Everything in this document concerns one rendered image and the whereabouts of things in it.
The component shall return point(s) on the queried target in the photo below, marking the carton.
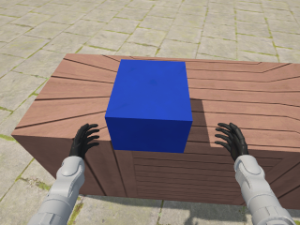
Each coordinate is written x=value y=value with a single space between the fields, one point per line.
x=149 y=108

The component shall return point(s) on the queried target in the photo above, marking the robot right hand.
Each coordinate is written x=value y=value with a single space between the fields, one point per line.
x=235 y=143

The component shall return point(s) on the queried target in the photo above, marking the right robot forearm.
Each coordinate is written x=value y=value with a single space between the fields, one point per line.
x=260 y=199

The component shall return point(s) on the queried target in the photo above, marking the robot left hand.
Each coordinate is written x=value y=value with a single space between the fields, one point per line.
x=81 y=141

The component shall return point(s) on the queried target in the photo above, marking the pedestal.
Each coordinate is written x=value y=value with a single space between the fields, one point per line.
x=261 y=98

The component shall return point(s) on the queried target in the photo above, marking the left robot forearm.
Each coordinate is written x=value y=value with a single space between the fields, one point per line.
x=59 y=202

